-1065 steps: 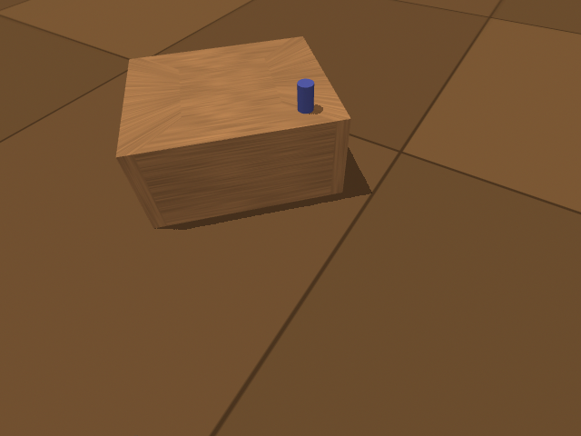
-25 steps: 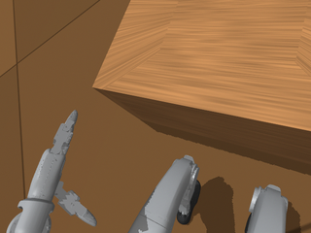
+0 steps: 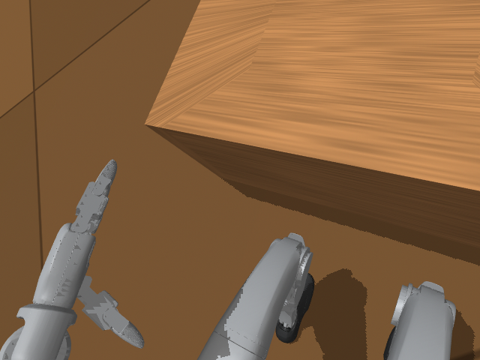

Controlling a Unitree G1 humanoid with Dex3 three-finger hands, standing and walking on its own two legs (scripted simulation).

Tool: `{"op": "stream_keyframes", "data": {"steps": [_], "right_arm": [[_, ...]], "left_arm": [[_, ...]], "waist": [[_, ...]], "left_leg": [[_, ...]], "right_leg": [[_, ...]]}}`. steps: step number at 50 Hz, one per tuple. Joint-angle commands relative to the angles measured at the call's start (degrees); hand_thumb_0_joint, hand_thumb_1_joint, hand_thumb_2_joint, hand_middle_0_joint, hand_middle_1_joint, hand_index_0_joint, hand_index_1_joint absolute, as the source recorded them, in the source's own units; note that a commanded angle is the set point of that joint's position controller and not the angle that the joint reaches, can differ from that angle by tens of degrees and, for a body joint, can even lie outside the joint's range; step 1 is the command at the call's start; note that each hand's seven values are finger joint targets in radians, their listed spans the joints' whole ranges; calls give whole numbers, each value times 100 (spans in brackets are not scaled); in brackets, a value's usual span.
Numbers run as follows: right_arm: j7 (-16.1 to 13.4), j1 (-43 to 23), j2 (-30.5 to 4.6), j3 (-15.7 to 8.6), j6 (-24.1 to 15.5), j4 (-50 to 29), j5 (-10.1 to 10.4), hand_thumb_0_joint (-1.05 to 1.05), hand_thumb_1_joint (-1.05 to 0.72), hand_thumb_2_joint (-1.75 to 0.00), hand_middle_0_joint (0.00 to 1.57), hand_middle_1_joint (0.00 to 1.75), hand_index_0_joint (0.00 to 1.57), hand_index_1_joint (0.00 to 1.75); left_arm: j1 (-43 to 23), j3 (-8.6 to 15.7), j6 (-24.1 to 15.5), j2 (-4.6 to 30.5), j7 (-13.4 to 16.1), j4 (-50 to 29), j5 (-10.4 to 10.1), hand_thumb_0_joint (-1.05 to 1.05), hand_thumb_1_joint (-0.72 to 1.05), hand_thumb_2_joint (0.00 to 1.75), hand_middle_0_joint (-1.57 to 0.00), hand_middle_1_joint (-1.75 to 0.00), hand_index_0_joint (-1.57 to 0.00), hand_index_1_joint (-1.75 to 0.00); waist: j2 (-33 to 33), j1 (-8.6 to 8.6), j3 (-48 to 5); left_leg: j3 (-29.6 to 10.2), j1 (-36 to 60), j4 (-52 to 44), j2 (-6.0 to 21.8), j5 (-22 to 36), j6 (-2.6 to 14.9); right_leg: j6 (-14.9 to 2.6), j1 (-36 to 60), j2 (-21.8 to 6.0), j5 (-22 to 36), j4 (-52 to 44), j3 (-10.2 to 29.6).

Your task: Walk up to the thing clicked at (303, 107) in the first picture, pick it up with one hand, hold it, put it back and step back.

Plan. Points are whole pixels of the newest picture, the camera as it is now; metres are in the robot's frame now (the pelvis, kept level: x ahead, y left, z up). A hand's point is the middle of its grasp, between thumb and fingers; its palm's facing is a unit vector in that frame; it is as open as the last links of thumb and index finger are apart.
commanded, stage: loosen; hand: right
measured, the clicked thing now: out of the picture +0.54 -0.21 -0.05
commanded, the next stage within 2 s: open in 0.02 s
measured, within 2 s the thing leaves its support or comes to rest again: neither
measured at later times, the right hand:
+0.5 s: hand out of the picture +0.54 -0.22 -0.06, palm faces +0.22 +0.98 +0.00, open 14.4 cm
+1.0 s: hand out of the picture +0.54 -0.28 +0.09, palm faces +0.26 +0.97 -0.04, open 17.3 cm
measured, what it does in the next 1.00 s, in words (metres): rises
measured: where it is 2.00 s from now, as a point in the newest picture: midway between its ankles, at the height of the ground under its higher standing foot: (338, 347)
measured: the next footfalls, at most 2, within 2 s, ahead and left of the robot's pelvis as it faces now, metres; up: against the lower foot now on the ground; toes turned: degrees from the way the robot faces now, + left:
none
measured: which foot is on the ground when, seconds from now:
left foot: down 0.00-1.00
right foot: down 0.00-1.00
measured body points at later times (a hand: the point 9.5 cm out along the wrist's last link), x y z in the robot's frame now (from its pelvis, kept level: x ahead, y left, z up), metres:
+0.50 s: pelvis +0.00 +0.00 +0.00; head +0.22 -0.08 +0.38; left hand +0.18 +0.25 +0.16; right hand +0.53 -0.27 -0.05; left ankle +0.10 +0.14 -0.50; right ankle +0.06 -0.14 -0.50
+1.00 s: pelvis +0.01 +0.00 +0.06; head +0.18 -0.07 +0.47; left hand +0.17 +0.26 +0.14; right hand +0.52 -0.34 +0.09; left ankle +0.10 +0.14 -0.50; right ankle +0.06 -0.14 -0.50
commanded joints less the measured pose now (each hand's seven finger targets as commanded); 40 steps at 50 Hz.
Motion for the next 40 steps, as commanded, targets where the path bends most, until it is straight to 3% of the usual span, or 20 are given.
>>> {"op": "stream_keyframes", "data": {"steps": [1, 3, 4, 6, 7, 11, 14, 17, 19, 23, 25, 28, 30, 31, 32, 33, 35, 36, 39, 40], "right_arm": [[-18, -2023, -1298, 54, -392, -1151, 45, 0, 7, -76, 113, 100, 115, 100], [-28, -2017, -1391, -5, -357, -1219, 44, 0, 18, -62, 109, 90, 111, 90], [-16, -2092, -1348, 36, -345, -1211, 48, 0, 20, -56, 108, 85, 109, 85], [-1, -2066, -1293, 61, -316, -1213, 77, 0, 32, -53, 97, 77, 98, 77], [-12, -2077, -1356, 45, -322, -1264, 75, 0, 34, -45, 100, 69, 101, 69], [27, -2002, -1312, 68, -285, -1253, 71, 0, 49, -26, 81, 54, 82, 54], [59, -1928, -1371, 8, -240, -1235, 83, 0, 52, -17, 68, 42, 69, 43], [61, -1846, -1221, 41, -176, -1198, 114, 0, 55, -12, 56, 33, 56, 33], [75, -1860, -1296, -50, -150, -1283, 142, 0, 54, -12, 53, 32, 54, 32], [78, -1922, -1261, 25, -152, -1409, 105, 0, 52, -6, 36, 20, 36, 20], [60, -1894, -1158, 76, -164, -1350, 119, 0, 49, -14, 24, 18, 24, 18], [51, -1981, -1433, -36, -188, -1666, 89, 0, 44, -11, 14, 13, 14, 13], [62, -2060, -1691, -162, -160, -1939, 88, 0, 44, -7, 11, 9, 10, 8], [57, -2014, -1806, -199, -135, -2031, 77, 0, 48, -6, 10, 8, 9, 8], [69, -2295, -1874, -185, -127, -2356, 100, 0, 47, -6, 9, 7, 9, 7], [81, -2206, -1907, -209, -75, -2523, 98, 0, 49, -5, 8, 6, 8, 6], [131, -2047, -1818, -146, 72, -2447, 135, 0, 50, -4, 8, 6, 8, 6], [136, -2097, -1981, -198, 139, -2597, 153, 0, 51, -3, 8, 5, 7, 5], [232, -2031, -2017, -163, 432, -2628, 174, 0, 51, -3, 8, 5, 7, 5], [293, -1915, -1913, -143, 527, -2586, 225, 0, 52, -3, 7, 5, 7, 5]], "left_arm": [[440, 1113, -225, 1108, 207, -980, -146, 0, -52, 3, -5, -5, -6, -5], [416, 1074, -226, 1070, 196, -965, -155, 0, -52, 3, -5, -5, -6, -4], [430, 1071, -224, 1046, 195, -948, -159, 0, -52, 3, -5, -6, -6, -5], [376, 1109, -239, 1079, 208, -985, -179, 0, -54, 5, -5, -5, -5, -5], [407, 1127, -239, 1079, 208, -960, -181, 0, -53, 4, -5, -6, -6, -5], [420, 1101, -256, 1067, 221, -974, -180, 0, -55, 6, -5, -5, -5, -5], [482, 1126, -268, 1097, 220, -1043, -186, 0, -56, 6, -5, -5, -5, -5], [501, 1077, -249, 1026, 199, -1010, -175, 0, -56, 6, -5, -5, -5, -6], [588, 1143, -250, 1069, 198, -1030, -214, 0, -57, 7, -5, -5, -4, -6], [573, 1185, -246, 1083, 202, -1011, -213, 0, -57, 6, -5, -5, -4, -6], [536, 1163, -248, 1022, 191, -898, -223, 0, -54, 5, -5, -5, -5, -5], [472, 1199, -242, 1054, 209, -752, -222, 0, -55, 5, -5, -5, -5, -5], [467, 1304, -220, 1187, 219, -730, -233, 0, -55, 5, -5, -5, -4, -5], [493, 1246, -197, 1121, 210, -630, -227, 0, -55, 6, -5, -4, -4, -5], [536, 1268, -178, 1158, 218, -597, -230, 0, -55, 5, -5, -5, -4, -5], [481, 1166, -164, 1082, 211, -662, -227, 0, -55, 6, -5, -4, -4, -5], [552, 1111, -91, 1043, 202, -432, -245, 0, -54, 5, -5, -4, -4, -5], [563, 1197, -59, 1112, 215, -416, -266, 0, -55, 6, -5, -4, -4, -5], [621, 984, 54, 995, 211, -436, -292, 0, -55, 5, -5, -4, -4, -5], [719, 879, 111, 934, 216, -167, -291, 0, -55, 5, -5, -4, -4, -5]], "waist": [[-2455, -36, -3311], [-2509, -134, -3294], [-2470, -54, -3224], [-2416, -64, -3172], [-2406, -85, -3186], [-2480, -104, -3270], [-2537, -110, -3368], [-2409, -135, -3298], [-2371, -112, -3414], [-2459, -80, -3395], [-2447, -121, -3245], [-2651, -227, -3411], [-2813, -320, -3753], [-2917, -432, -3807], [-2974, -389, -4005], [-3099, -530, -4274], [-3204, -557, -4174], [-3182, -590, -4156], [-3103, -666, -4229], [-3116, -726, -3952]], "left_leg": [[162, 1911, -999, -180, 1046, 400], [168, 1846, -979, -183, 957, 411], [148, 1857, -1032, -184, 879, 396], [141, 1881, -1031, -173, 769, 396], [127, 1893, -1037, -175, 762, 389], [132, 1882, -973, -184, 944, 400], [157, 1917, -923, -178, 1219, 398], [138, 2043, -974, -181, 1275, 379], [154, 2023, -962, -191, 1286, 379], [153, 1932, -939, -181, 1229, 394], [161, 1891, -936, -176, 1099, 399], [145, 1852, -903, -175, 1156, 404], [148, 1954, -899, -168, 1260, 412], [126, 2016, -926, -173, 1324, 415], [113, 2122, -981, -169, 1399, 402], [104, 2264, -989, -175, 1595, 397], [122, 2280, -1091, -182, 1634, 405], [107, 2417, -1196, -180, 1628, 394], [127, 2720, -1424, -187, 1769, 382], [141, 2667, -1479, -180, 1694, 391]], "right_leg": [[-276, 2634, 164, 1211, -1341, -253], [-265, 2624, 158, 1143, -1383, -261], [-280, 2566, 164, 990, -1358, -285], [-284, 2454, 173, 820, -1389, -279], [-290, 2425, 163, 788, -1367, -289], [-268, 2518, 163, 1046, -1316, -302], [-268, 2665, 147, 1430, -1230, -283], [-296, 2494, 146, 1398, -1225, -313], [-292, 2547, 157, 1434, -1217, -300], [-282, 2631, 160, 1410, -1217, -309], [-281, 2523, 160, 1254, -1267, -300], [-265, 2696, 149, 1379, -1259, -311], [-236, 3048, 153, 1635, -1294, -304], [-241, 3124, 137, 1764, -1320, -314], [-238, 3301, 137, 1836, -1297, -327], [-233, 3558, 116, 2141, -1324, -331], [-205, 3739, 115, 2308, -1445, -335], [-222, 3750, 115, 2248, -1498, -348], [-209, 4016, 123, 2425, -1671, -363], [-185, 4033, 120, 2413, -1779, -362]]}}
